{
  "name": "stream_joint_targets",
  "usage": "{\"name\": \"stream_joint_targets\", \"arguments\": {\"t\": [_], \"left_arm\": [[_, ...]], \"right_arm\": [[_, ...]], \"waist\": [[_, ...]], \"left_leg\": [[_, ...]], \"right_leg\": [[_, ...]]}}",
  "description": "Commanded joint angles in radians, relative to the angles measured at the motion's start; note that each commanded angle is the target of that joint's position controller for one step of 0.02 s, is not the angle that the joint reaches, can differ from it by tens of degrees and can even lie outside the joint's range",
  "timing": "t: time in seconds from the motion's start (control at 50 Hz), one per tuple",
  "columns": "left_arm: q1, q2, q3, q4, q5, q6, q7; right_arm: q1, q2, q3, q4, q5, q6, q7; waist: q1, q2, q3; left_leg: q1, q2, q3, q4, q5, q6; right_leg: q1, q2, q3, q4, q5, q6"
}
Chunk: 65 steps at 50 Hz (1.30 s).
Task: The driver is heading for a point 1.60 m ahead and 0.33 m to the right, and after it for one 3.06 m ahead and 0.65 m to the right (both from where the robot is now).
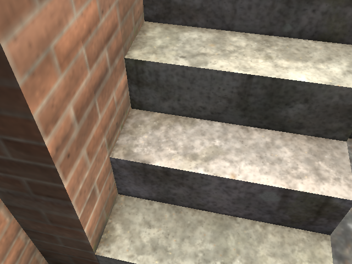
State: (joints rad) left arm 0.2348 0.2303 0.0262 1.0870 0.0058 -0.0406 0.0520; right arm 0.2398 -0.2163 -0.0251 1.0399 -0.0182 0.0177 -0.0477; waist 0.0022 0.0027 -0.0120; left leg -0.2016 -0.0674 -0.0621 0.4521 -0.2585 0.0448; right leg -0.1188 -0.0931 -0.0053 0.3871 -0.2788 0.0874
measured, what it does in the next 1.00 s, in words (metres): stands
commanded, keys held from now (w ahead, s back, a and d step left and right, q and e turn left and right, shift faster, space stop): w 1.00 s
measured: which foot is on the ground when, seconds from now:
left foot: down 0.00-1.00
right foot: down 0.00-1.00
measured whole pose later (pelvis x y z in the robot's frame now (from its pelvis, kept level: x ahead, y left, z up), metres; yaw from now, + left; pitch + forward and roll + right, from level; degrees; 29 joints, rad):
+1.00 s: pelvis +0.00 +0.00 +0.00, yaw +0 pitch +1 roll +0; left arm 0.26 0.23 0.02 1.08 0.01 -0.04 0.05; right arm 0.25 -0.22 -0.02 1.05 -0.01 0.01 -0.05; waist 0.00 0.00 -0.01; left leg -0.21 -0.07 -0.07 0.46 -0.26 0.04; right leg -0.12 -0.09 -0.01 0.39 -0.28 0.09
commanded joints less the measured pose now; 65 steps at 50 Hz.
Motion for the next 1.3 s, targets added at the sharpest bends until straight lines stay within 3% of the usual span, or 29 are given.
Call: {"name": "stream_joint_targets", "arguments": {"t": [0.02, 0.08, 1.08, 1.1, 1.18, 1.2, 1.22, 1.3], "left_arm": [[0.033, 0.111, 0.019, -0.023, 0.0, -0.007, 0.003], [0.026, 0.106, 0.014, -0.03, 0.006, -0.01, 0.001], [0.067, 0.112, 0.01, -0.026, 0.003, -0.009, -0.001], [0.051, 0.118, 0.014, -0.036, 0.0, 0.003, -0.001], [0.06, 0.104, 0.012, -0.036, 0.009, 0.024, 0.001], [0.08, 0.094, 0.007, -0.031, 0.01, 0.014, 0.005], [0.056, 0.112, 0.013, -0.039, 0.005, 0.019, 0.004], [0.06, 0.106, 0.012, -0.036, 0.008, 0.025, 0.001]], "right_arm": [[0.029, -0.105, -0.018, -0.025, 0.0, -0.007, -0.003], [0.03, -0.106, -0.017, -0.023, 0.01, -0.012, -0.005], [0.051, -0.109, -0.015, -0.014, 0.007, -0.015, -0.002], [0.06, -0.108, -0.013, -0.019, 0.002, -0.021, 0.004], [0.062, -0.109, -0.015, -0.024, 0.012, -0.04, 0.014], [0.053, -0.1, -0.013, -0.022, 0.011, -0.032, 0.009], [0.061, -0.102, -0.012, -0.03, 0.005, -0.033, 0.012], [0.066, -0.109, -0.015, -0.035, 0.01, -0.043, 0.013]], "waist": [[0.0, 0.003, 0.017], [0.0, 0.001, 0.007], [0.003, 0.003, 0.027], [0.005, 0.003, 0.027], [0.011, 0.004, 0.017], [0.016, 0.013, 0.022], [0.012, -0.001, 0.045], [0.011, -0.003, 0.033]], "left_leg": [[0.068, 0.05, -0.058, -0.059, 0.316, 0.025], [0.07, 0.052, -0.058, -0.058, 0.322, 0.027], [0.047, 0.048, -0.065, -0.056, 0.297, 0.029], [0.055, 0.042, -0.067, -0.044, 0.314, 0.03], [0.068, 0.045, -0.067, -0.036, 0.299, 0.036], [0.032, 0.05, -0.067, -0.052, 0.272, 0.033], [0.031, 0.039, -0.068, -0.043, 0.278, 0.03], [0.056, 0.042, -0.067, -0.032, 0.284, 0.033]], "right_leg": [[-0.088, 0.039, -0.028, -0.057, 0.114, -0.031], [-0.081, 0.036, -0.027, -0.053, 0.127, -0.027], [-0.086, 0.039, -0.034, -0.048, 0.1, -0.024], [-0.095, 0.035, -0.032, -0.036, 0.109, -0.037], [-0.107, 0.039, -0.041, -0.01, 0.067, -0.046], [-0.087, 0.037, -0.034, -0.038, 0.071, -0.028], [-0.1, 0.036, -0.032, -0.028, 0.082, -0.037], [-0.114, 0.039, -0.04, -0.008, 0.059, -0.046]]}}
Velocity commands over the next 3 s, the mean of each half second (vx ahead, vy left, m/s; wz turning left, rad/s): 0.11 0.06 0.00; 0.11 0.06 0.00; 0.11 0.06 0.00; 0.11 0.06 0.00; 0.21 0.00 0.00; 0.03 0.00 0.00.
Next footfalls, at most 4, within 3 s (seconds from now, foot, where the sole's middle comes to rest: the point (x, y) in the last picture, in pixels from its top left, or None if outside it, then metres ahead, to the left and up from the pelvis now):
2.26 right None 0.08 -0.16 -0.78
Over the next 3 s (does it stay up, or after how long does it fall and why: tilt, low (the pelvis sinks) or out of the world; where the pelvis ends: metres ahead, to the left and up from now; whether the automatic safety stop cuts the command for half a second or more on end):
stays up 0.02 -0.04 0.00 its command is cut before an obstacle from the start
